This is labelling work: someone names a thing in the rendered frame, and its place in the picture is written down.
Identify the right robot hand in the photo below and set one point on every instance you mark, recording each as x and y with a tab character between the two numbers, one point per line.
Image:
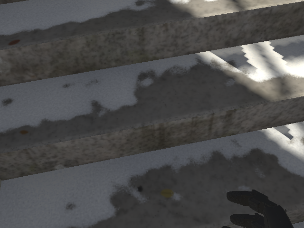
274	216

